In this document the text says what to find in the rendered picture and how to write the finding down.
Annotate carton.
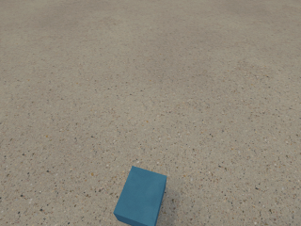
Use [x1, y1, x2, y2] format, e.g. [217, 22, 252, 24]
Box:
[113, 166, 167, 226]

